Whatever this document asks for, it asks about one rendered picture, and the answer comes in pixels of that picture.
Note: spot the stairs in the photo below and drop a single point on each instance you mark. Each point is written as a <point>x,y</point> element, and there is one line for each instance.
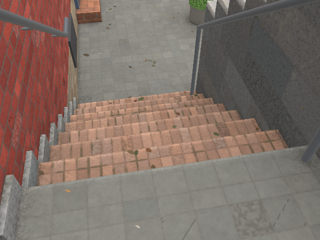
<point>147,132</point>

